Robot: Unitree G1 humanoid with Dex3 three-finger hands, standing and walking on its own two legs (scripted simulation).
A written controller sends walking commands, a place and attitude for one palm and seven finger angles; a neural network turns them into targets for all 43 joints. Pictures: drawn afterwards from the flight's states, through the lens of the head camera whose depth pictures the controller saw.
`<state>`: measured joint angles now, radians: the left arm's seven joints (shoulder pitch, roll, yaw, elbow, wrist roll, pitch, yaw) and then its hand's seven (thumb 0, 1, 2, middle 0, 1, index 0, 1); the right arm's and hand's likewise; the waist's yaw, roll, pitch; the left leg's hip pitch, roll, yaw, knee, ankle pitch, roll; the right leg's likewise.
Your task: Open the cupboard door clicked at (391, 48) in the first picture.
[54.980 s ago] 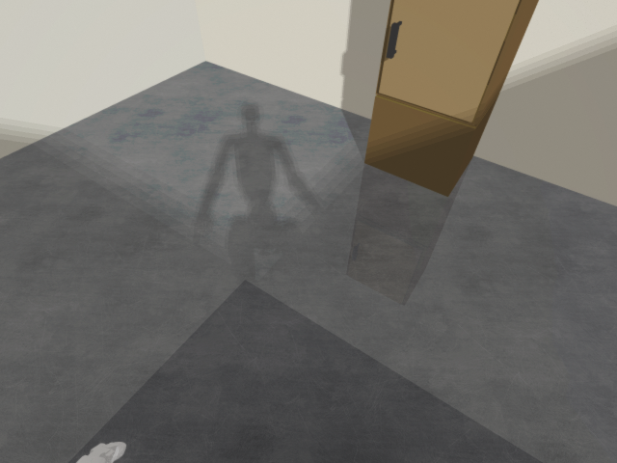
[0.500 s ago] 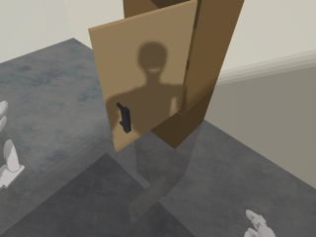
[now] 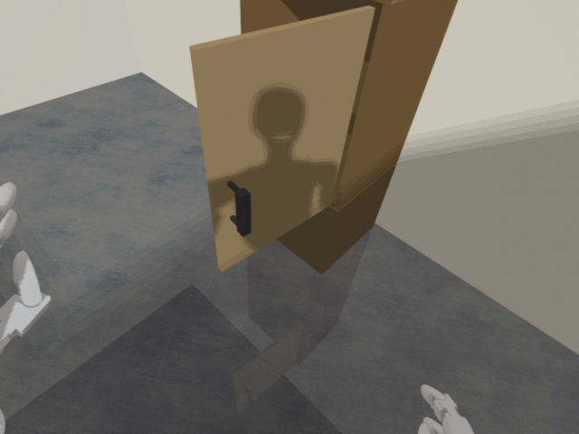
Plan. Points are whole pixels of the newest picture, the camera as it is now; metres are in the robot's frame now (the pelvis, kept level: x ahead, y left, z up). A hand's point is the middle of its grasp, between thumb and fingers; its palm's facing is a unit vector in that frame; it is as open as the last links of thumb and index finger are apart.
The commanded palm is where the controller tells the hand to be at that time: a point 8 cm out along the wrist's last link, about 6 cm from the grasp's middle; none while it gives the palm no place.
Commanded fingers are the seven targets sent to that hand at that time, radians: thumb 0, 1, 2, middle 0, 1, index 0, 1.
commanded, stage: let the arm hang, fingers relaxed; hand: left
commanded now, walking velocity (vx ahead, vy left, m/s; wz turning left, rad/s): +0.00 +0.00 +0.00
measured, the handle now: (238, 208) +0.59 +0.15 -0.09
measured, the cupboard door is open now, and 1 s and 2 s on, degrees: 84 84 84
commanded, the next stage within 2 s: look to check the result in 1.14 s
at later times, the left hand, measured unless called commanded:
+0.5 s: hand out of the picture +0.03 +0.17 -0.16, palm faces +0.06 -0.98 -0.21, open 7.0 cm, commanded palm none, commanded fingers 0.00 0.90 0.90 -0.20 -0.30 -0.20 -0.30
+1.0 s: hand out of the picture +0.01 +0.17 -0.16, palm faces +0.05 -0.97 -0.23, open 7.4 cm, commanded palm none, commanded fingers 0.00 0.90 0.90 -0.20 -0.30 -0.20 -0.30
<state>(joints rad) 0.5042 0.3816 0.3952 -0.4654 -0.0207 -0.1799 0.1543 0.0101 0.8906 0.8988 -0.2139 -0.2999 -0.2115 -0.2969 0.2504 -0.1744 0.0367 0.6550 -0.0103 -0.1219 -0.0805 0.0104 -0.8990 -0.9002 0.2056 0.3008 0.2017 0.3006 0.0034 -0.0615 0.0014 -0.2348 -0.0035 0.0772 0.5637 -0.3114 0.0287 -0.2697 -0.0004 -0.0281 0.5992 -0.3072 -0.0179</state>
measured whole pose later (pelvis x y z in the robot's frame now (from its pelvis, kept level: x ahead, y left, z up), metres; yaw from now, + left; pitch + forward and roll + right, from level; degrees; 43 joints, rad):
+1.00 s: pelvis -0.01 -0.02 +0.01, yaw +2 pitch -2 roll +0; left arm 0.20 0.19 0.01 1.13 0.01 -0.01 0.02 0.00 0.91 0.90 -0.20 -0.30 -0.20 -0.29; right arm 0.22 -0.19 0.00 1.14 -0.02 0.00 -0.03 0.00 -0.90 -0.90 0.20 0.30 0.20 0.30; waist -0.01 0.02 0.05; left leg -0.17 0.01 0.03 0.38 -0.18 0.00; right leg -0.14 0.03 -0.01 0.39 -0.22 -0.04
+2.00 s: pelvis +0.01 -0.02 +0.02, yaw +2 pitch -1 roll +0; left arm 0.09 0.30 0.01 1.13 0.01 -0.02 0.01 0.00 0.91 0.90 -0.21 -0.30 -0.20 -0.29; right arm 0.10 -0.32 0.00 1.12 -0.02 -0.01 -0.01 0.00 -0.90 -0.90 0.20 0.30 0.20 0.30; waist -0.01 0.01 0.06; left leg -0.12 0.00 0.03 0.30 -0.17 0.00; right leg -0.09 0.03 -0.01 0.31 -0.21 -0.04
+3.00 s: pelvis +0.02 -0.03 +0.02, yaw +2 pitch -1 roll +0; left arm 0.11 0.32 0.01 1.13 0.00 -0.02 0.01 0.00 0.91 0.90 -0.21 -0.30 -0.20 -0.29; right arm 0.11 -0.33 0.00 1.13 -0.02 -0.01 -0.02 0.00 -0.90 -0.90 0.20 0.30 0.20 0.30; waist -0.01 0.01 0.05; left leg -0.08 0.02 0.03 0.29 -0.18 -0.02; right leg -0.05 0.05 -0.01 0.28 -0.21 -0.05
